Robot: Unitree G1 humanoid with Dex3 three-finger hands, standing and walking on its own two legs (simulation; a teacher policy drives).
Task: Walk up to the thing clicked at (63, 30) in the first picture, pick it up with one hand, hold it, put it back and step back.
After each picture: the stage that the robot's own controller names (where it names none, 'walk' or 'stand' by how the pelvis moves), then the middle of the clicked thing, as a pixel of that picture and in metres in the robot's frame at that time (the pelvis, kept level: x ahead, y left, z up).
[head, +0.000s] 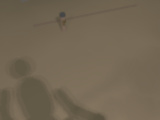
stand; (63, 22) +1.68 +0.22 -0.65
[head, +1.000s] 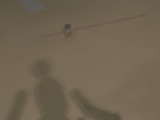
walk; (68, 34) +1.57 +0.25 -0.65
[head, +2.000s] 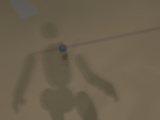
walk; (64, 55) +1.04 +0.25 -0.65
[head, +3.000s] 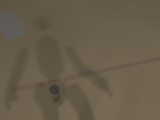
walk; (55, 96) +0.64 +0.21 -0.63
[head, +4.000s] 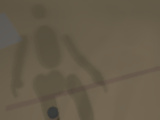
stand; (54, 118) +0.44 +0.19 -0.63
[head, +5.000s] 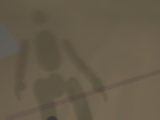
stand; out of the picture +0.42 +0.21 -0.66
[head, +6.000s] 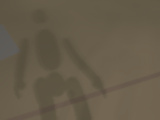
stand; out of the picture +0.39 +0.21 -0.66
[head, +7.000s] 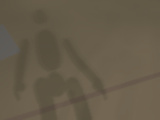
stand; out of the picture +0.39 +0.21 -0.66
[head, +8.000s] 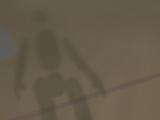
go down; out of the picture +0.38 +0.21 -0.66
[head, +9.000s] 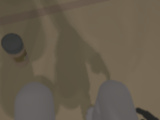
go down; (17, 53) +0.46 +0.24 -0.28
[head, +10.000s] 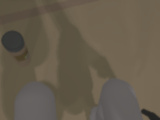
approach; (18, 51) +0.47 +0.24 -0.25
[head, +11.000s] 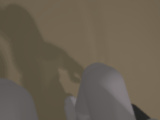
close in; out of the picture +0.45 +0.28 -0.16
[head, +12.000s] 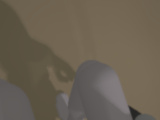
close; out of the picture +0.44 +0.29 -0.16
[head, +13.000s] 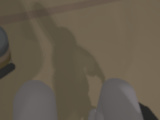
lift; out of the picture +0.37 +0.27 -0.03
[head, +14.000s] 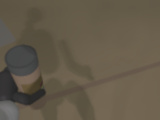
hold; (30, 83) +0.32 +0.16 +0.09
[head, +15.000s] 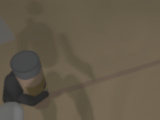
hold; (34, 85) +0.32 +0.16 +0.05
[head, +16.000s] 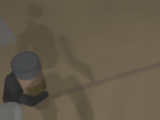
hold; (34, 85) +0.32 +0.17 +0.05
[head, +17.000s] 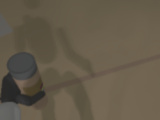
crouch; (31, 85) +0.33 +0.17 +0.02
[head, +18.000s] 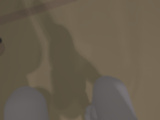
lower; out of the picture +0.48 +0.25 -0.04
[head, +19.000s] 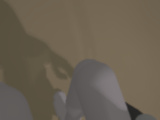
lower; out of the picture +0.45 +0.30 -0.16
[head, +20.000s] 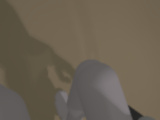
lower; out of the picture +0.45 +0.31 -0.16
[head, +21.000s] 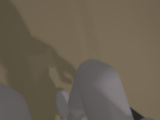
lower; out of the picture +0.44 +0.30 -0.16
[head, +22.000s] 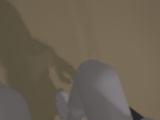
lower; out of the picture +0.44 +0.30 -0.16
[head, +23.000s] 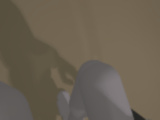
open; out of the picture +0.44 +0.30 -0.17
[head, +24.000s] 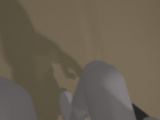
rise; out of the picture +0.44 +0.30 -0.17
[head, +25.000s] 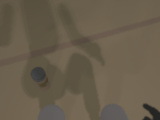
walk; (41, 80) +0.45 +0.22 -0.43
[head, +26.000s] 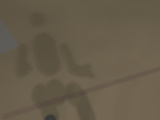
stand; out of the picture +0.41 +0.20 -0.60
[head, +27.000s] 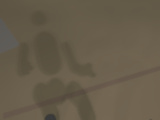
stand; out of the picture +0.41 +0.20 -0.60
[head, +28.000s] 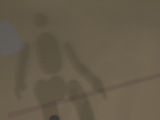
stand; out of the picture +0.42 +0.19 -0.63
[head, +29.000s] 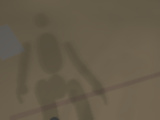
stand; out of the picture +0.42 +0.20 -0.66
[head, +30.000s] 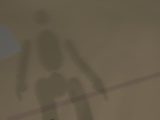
stand; out of the picture +0.40 +0.21 -0.66
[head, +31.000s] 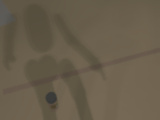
walk; (52, 102) +0.45 +0.17 -0.63
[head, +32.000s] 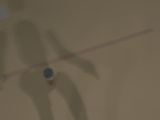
walk; (50, 79) +0.65 +0.24 -0.63
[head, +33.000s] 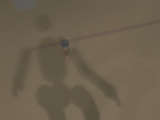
stand; (65, 51) +1.02 +0.18 -0.63
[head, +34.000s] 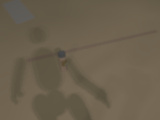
stand; (62, 61) +1.01 +0.19 -0.64
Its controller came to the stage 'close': yes
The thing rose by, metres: 0.68
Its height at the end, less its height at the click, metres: +0.00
